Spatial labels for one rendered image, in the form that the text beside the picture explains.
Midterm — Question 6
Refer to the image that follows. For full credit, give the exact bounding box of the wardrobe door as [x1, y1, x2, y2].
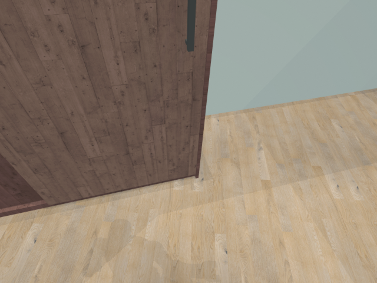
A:
[0, 0, 211, 205]
[0, 154, 43, 209]

